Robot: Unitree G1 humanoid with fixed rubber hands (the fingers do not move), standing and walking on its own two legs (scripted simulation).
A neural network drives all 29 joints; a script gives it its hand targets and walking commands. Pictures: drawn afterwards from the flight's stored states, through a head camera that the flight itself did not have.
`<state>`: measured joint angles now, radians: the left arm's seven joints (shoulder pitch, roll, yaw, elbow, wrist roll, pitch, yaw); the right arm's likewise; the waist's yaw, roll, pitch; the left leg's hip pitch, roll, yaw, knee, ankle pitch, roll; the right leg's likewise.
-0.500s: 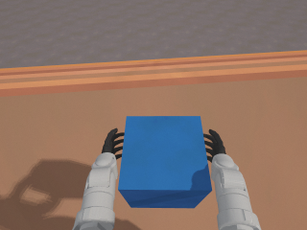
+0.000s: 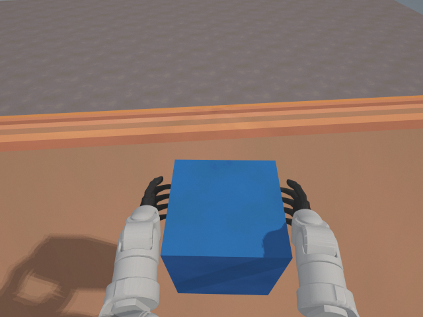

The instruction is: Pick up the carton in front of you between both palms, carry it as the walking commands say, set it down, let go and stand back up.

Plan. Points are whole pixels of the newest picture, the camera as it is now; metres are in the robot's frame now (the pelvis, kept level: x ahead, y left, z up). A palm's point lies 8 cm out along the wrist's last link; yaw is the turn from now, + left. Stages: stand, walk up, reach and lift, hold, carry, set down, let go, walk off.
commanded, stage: reach and lift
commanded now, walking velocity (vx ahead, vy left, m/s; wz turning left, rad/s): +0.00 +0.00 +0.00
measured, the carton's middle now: (223, 230) +0.31 +0.00 -0.05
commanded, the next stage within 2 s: hold in 0.68 s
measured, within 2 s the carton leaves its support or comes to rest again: neither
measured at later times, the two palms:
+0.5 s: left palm (150, 207) +0.31 +0.15 +0.04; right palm (301, 210) +0.31 -0.15 +0.04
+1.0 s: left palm (146, 207) +0.30 +0.15 +0.06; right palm (304, 211) +0.30 -0.15 +0.06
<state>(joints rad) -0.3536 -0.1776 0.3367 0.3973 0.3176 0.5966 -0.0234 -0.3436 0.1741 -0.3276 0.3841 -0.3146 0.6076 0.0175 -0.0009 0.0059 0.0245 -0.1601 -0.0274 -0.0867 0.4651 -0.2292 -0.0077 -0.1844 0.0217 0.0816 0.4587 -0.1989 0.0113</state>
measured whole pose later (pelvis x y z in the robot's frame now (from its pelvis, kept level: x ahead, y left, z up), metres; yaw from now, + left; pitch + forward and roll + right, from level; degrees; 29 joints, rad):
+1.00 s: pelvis +0.01 +0.00 +0.01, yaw +0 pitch -8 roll +0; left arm -0.27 -0.15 0.23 0.23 0.27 0.76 -0.02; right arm -0.26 0.15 -0.22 0.22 -0.28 0.77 0.01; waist 0.00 0.01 0.03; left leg -0.01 -0.02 -0.09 0.36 -0.20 -0.01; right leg -0.04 0.02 0.09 0.35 -0.17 0.01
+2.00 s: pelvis +0.18 +0.00 -0.01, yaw +4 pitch +5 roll -2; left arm -0.16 -0.14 0.08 -0.28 0.12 1.16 0.07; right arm -0.13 0.13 -0.13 -0.34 -0.09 1.19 -0.09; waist -0.02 0.03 -0.14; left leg -0.27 0.07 0.04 0.84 -0.46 0.00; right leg -0.37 -0.01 -0.24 0.50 -0.21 -0.07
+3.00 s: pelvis +0.83 +0.04 -0.01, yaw +6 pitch +4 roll +0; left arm -0.17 -0.14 0.11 -0.35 0.10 1.21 0.08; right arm -0.17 0.13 -0.11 -0.37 -0.11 1.22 -0.08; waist 0.03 0.02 -0.03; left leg -0.45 0.07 0.05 1.25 -0.35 0.03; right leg -0.37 -0.03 -0.27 0.50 -0.20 -0.10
